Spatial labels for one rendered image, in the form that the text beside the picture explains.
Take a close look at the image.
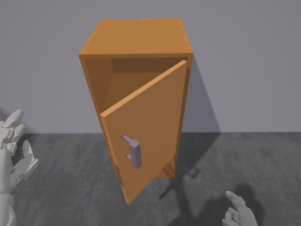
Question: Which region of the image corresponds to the robot left hand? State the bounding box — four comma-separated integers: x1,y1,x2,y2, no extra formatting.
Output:
0,109,39,194

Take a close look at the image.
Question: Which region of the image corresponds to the robot left forearm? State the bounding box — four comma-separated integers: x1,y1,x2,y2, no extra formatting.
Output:
0,193,17,226

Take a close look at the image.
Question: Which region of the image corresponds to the handle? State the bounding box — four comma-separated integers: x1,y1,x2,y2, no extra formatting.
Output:
121,135,142,170

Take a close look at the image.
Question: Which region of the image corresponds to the robot right hand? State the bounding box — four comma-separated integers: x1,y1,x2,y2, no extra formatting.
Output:
222,191,258,226

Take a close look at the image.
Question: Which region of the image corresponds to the cupboard door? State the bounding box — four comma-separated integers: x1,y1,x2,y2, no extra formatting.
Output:
100,60,187,204

